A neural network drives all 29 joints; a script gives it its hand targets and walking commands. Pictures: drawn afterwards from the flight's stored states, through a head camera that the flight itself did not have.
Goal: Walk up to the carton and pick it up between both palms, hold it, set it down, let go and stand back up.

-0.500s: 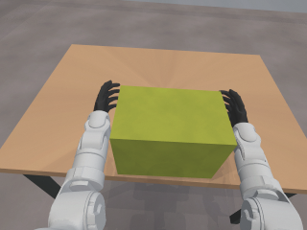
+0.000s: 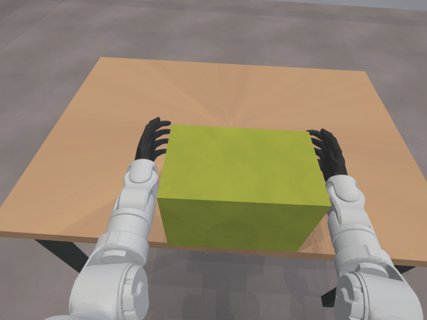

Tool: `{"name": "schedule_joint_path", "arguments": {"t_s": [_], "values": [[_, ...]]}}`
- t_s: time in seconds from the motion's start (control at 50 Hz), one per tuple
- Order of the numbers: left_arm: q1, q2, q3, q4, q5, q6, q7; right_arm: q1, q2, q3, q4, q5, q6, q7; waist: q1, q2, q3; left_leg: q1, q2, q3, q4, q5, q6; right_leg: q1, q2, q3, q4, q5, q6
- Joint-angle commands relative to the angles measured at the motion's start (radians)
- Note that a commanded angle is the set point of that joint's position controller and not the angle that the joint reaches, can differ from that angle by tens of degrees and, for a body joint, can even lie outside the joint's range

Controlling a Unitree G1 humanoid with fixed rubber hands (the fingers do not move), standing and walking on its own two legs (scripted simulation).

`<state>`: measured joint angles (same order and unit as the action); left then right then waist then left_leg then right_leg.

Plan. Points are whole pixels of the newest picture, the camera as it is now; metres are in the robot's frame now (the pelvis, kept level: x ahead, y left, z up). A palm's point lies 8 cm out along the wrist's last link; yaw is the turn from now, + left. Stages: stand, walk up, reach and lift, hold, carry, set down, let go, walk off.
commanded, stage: set down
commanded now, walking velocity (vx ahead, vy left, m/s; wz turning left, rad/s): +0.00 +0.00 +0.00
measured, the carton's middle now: (236, 190) +0.37 -0.04 +0.03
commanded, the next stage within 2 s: none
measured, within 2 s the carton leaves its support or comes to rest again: rests again in 0.16 s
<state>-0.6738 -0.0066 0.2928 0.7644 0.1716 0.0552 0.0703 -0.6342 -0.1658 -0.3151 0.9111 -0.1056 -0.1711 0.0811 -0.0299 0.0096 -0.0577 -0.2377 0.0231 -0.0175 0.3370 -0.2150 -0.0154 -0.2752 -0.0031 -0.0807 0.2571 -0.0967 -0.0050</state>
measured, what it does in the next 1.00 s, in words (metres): stands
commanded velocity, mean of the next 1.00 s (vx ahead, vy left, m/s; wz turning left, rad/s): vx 0.00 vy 0.00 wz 0.00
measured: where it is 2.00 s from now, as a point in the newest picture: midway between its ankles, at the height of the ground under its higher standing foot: outside the picture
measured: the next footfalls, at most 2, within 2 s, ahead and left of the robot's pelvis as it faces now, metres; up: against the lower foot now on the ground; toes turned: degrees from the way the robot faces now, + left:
none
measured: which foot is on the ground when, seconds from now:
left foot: down 0.00-1.00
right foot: down 0.00-1.00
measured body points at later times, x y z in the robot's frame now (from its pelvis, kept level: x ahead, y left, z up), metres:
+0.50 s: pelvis +0.00 +0.00 +0.00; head +0.05 +0.00 +0.45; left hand +0.42 +0.14 +0.06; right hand +0.40 -0.22 +0.06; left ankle -0.04 +0.12 -0.75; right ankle +0.01 -0.12 -0.75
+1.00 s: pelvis +0.00 +0.00 +0.00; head +0.05 +0.00 +0.45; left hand +0.42 +0.14 +0.06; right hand +0.40 -0.22 +0.06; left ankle -0.04 +0.12 -0.75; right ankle +0.01 -0.12 -0.75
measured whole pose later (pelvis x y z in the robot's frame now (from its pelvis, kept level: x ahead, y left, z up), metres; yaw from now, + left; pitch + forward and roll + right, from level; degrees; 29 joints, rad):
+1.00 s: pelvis +0.00 +0.00 +0.00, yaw -1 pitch +9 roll -1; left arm -0.71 -0.01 0.37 0.92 0.22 -0.13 0.06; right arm -0.68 -0.15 -0.42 1.02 -0.20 -0.30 0.10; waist -0.02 0.01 -0.06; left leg -0.28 0.02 0.00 0.34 -0.21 -0.01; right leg -0.34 -0.01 -0.06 0.28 -0.09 0.00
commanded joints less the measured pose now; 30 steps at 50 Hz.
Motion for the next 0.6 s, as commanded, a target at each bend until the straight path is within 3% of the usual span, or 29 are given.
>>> {"name": "schedule_joint_path", "arguments": {"t_s": [0.0,0.26,0.58], "values": [[-0.515,-0.484,-0.303,-0.084,-0.012,-0.041,-0.095,-0.637,0.412,0.215,-0.164,-0.022,-0.076,0.106,-0.006,-0.029,-0.544,0.026,-0.034,0.050,-0.021,0.316,-0.044,0.390,0.022,-0.017,0.079,0.432,0.026],[-0.515,-0.483,-0.290,-0.030,-0.001,-0.113,-0.091,-0.613,0.424,0.204,-0.112,-0.051,-0.120,0.105,-0.003,-0.036,-0.574,-0.008,-0.032,0.054,-0.014,0.321,-0.040,0.393,0.017,-0.010,0.092,0.468,0.027],[-0.487,-0.468,-0.240,0.054,0.038,-0.168,-0.099,-0.557,0.434,0.163,-0.021,-0.094,-0.145,0.104,-0.003,-0.028,-0.496,-0.035,-0.029,0.060,-0.030,0.262,-0.034,0.351,0.010,-0.006,0.080,0.392,0.022]]}}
